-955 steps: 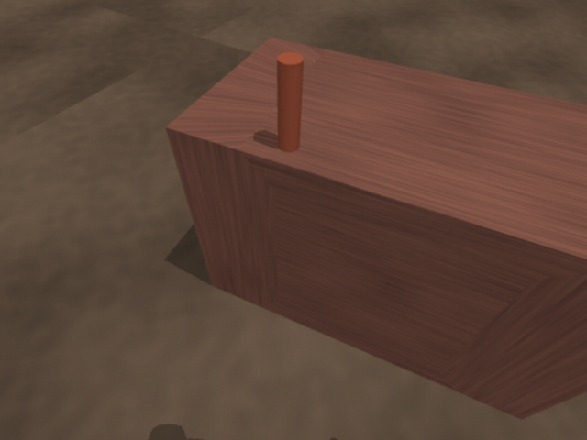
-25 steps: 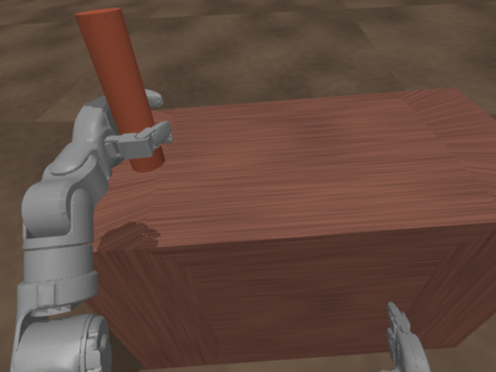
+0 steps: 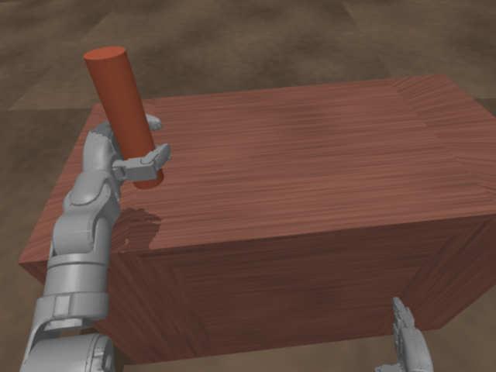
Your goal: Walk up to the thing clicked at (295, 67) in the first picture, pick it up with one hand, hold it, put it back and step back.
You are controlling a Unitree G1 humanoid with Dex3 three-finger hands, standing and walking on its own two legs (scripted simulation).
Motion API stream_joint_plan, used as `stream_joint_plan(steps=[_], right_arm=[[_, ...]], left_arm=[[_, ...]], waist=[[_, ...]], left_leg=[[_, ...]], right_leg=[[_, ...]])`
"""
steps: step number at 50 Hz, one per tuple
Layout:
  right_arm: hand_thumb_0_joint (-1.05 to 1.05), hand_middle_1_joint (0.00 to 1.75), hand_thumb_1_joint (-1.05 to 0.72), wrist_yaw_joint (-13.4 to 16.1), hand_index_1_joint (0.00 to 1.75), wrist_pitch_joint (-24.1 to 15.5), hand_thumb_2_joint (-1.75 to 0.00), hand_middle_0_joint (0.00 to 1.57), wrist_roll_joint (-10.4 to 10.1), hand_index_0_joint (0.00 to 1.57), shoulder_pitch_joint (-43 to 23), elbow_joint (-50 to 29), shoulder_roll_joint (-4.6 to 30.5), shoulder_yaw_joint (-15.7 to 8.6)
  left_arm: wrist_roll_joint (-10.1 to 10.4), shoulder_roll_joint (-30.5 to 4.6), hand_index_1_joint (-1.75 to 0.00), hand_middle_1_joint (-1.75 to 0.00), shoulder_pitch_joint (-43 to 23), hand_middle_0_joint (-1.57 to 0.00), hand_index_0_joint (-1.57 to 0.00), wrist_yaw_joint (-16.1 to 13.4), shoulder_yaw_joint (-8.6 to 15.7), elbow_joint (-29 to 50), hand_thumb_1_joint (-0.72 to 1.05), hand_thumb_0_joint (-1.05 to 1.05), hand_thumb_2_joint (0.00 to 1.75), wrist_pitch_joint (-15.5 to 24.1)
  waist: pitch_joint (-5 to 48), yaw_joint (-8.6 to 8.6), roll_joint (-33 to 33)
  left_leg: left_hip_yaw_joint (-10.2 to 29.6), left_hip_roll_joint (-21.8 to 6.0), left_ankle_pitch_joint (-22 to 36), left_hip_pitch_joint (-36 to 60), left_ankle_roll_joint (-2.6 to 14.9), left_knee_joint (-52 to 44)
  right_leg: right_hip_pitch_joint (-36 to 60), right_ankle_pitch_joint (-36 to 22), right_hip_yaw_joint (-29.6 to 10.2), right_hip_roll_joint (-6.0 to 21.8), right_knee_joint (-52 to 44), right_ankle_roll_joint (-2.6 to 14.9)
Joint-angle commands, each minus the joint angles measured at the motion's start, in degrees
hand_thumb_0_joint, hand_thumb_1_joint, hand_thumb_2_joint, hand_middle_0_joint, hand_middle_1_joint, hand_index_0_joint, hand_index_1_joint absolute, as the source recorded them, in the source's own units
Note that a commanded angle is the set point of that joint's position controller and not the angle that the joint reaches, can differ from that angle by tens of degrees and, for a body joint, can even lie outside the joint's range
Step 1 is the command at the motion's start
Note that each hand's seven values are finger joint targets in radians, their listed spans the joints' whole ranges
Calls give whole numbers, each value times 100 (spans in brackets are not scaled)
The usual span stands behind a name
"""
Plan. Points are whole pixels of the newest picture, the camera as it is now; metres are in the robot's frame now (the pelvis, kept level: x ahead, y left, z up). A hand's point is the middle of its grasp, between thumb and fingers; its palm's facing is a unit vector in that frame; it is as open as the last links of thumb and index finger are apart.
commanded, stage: crouch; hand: left
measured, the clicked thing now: (130, 126) +0.40 +0.15 +0.23
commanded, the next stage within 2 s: lower in 0.32 s
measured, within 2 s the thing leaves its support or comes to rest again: rests again in 1.70 s
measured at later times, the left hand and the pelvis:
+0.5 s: hand (156, 157) +0.42 +0.14 +0.16, palm faces +0.04 -1.00 +0.01, open 6.8 cm; pelvis +0.01 +0.00 +0.00, yaw +0 degrees
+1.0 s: hand (167, 177) +0.43 +0.13 +0.10, palm faces +0.01 -1.00 +0.02, open 6.8 cm; pelvis +0.01 +0.00 -0.01, yaw -1 degrees
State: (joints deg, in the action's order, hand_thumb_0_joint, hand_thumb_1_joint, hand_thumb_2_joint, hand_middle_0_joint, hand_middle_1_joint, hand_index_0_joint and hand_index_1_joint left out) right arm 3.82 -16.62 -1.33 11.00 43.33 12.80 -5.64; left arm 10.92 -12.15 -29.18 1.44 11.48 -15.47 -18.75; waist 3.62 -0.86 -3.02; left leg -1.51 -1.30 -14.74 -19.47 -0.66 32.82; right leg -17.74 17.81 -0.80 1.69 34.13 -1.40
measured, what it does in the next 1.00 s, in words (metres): stands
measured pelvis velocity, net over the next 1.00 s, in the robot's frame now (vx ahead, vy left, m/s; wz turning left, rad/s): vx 0.01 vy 0.00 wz -0.01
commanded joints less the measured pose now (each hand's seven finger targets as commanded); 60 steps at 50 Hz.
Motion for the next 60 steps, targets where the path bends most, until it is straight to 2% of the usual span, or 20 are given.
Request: stream_joint_plan(steps=[1,10,11,17,19,21,23,25,27,28,32,38,40,41,43,45,48,49,56,60], right_arm=[[0,5,56,34,5,-293,-5,5,-17,5,-528,-867,711,-206],[0,5,56,58,5,-139,-5,5,-3,5,-709,-804,686,-157],[0,5,56,61,5,-131,-5,5,0,5,-665,-888,753,-185],[0,5,55,37,5,40,-5,5,-4,5,-634,-745,628,-127],[0,5,55,61,5,88,-5,5,-5,5,-720,-835,793,-253],[0,5,55,25,5,144,-5,5,-23,5,-799,-821,535,-55],[0,5,55,36,5,201,-5,5,-47,5,-812,-819,513,-58],[0,5,55,48,5,250,-5,5,-20,5,-722,-720,708,-186],[0,5,55,5,5,294,-5,5,-29,5,-713,-666,494,-31],[0,5,55,9,5,313,-5,5,-27,5,-733,-692,670,-145],[0,5,54,8,5,414,-5,5,-18,5,-435,-907,711,-186],[0,5,53,-5,5,532,-6,5,0,5,-483,-1118,515,-33],[0,5,53,-7,5,579,-6,5,3,5,-612,-1158,569,-50],[0,5,53,-20,5,591,-6,5,-15,5,-621,-1271,466,13],[0,5,54,-21,5,640,-6,5,21,5,-669,-1349,705,-163],[0,5,54,-65,5,700,-5,5,7,5,-593,-1324,589,-96],[0,5,54,-74,5,720,-5,5,19,5,-462,-1606,829,-299],[0,5,54,-102,5,732,-5,5,1,5,-451,-1606,693,-211],[0,5,52,-155,5,774,-6,5,8,5,-234,-1793,490,-101],[0,5,52,-133,5,783,-6,5,30,5,-261,-2104,691,-193]], left_arm=[[92,-990,-135,-136,-2649,-133,-135,67,278,1291,38,0,119,766],[24,-1001,-136,-136,-2743,-134,-135,-2,186,1082,40,0,121,1308],[72,-1029,-135,-136,-2597,-132,-134,-13,318,931,41,0,121,1350],[10,-928,-136,-137,-2473,-134,-135,11,169,697,41,0,122,1568],[28,-1059,-135,-136,-2340,-133,-135,3,341,525,42,0,121,1631],[15,-919,-134,-135,-2484,-132,-134,28,161,604,41,0,120,1722],[27,-867,-134,-133,-2445,-132,-132,44,110,471,43,0,119,1779],[-1,-852,-135,-134,-2159,-133,-133,52,149,65,43,0,120,1822],[-7,-670,-135,-134,-2179,-133,-133,104,-37,61,44,0,120,1957],[-4,-861,-136,-135,-2301,-134,-134,103,103,12,41,0,120,2027],[-6,-998,-134,-133,-2459,-132,-131,111,166,7,42,0,119,2344],[25,-913,-130,-128,-2623,-128,-127,134,40,27,38,0,115,2843],[6,-943,-129,-127,-2446,-127,-126,134,77,-363,38,0,114,2916],[-19,-797,-130,-127,-2583,-128,-126,162,-99,-309,40,0,116,2967],[-33,-893,-132,-130,-2455,-130,-128,138,47,-685,40,0,118,3004],[-51,-899,-132,-131,-2423,-130,-129,139,58,-832,42,0,118,3057],[-70,-812,-134,-133,-2199,-132,-131,138,75,-1264,42,0,119,3108],[-64,-907,-134,-133,-2428,-132,-131,147,85,-909,41,0,119,3196],[-69,-984,-138,-136,-2846,-136,-134,191,61,-968,39,0,122,3527],[-99,-913,-135,-133,-2826,-133,-131,175,-12,-1206,42,0,121,3603]], waist=[[1507,-106,574],[1740,-46,300],[1776,-50,468],[1708,-51,399],[1793,-67,578],[1814,-30,464],[1681,-58,481],[1433,-145,686],[1307,-130,539],[1392,-161,538],[1755,-273,486],[2095,-220,343],[1945,-199,349],[1975,-275,197],[1913,-276,374],[1804,-230,185],[1847,-335,414],[1944,-261,294],[2166,-350,183],[2125,-438,240]], left_leg=[[-7,96,1012,1146,169,-302],[14,86,1271,1225,135,-299],[21,74,1277,1229,141,-290],[-20,68,1403,1166,151,-312],[-43,81,1553,1162,182,-284],[-55,99,1594,1116,179,-295],[-67,93,1668,1147,192,-294],[-62,81,1528,1059,205,-323],[-60,86,1321,988,196,-369],[-51,79,1271,1018,188,-361],[-40,67,1392,1212,202,-266],[2,44,1656,1172,205,-66],[12,32,1593,1042,193,-40],[-5,26,1539,1077,186,-7],[44,-22,1448,908,180,23],[32,-23,1321,756,158,61],[53,-50,1296,660,164,153],[48,-39,1346,653,158,182],[21,-16,1158,431,184,442],[60,-48,949,376,165,531]], right_leg=[[-74,-1332,248,-203,-589,57],[44,-1572,250,-190,-561,98],[154,-1572,267,-200,-567,87],[178,-1719,237,-190,-596,90],[295,-1923,213,-171,-598,52],[335,-1991,202,-152,-581,48],[264,-2053,201,-150,-614,44],[117,-1942,208,-166,-641,38],[5,-1724,216,-160,-672,70],[-58,-1658,218,-171,-653,81],[-7,-1806,203,-159,-613,67],[40,-2030,204,-157,-425,70],[-107,-1944,207,-169,-366,89],[-231,-1875,194,-161,-357,102],[-312,-1743,234,-199,-309,127],[-443,-1602,232,-203,-272,151],[-526,-1583,254,-229,-166,145],[-484,-1625,251,-220,-118,150],[-734,-1523,195,-196,124,130],[-908,-1310,200,-216,199,148]])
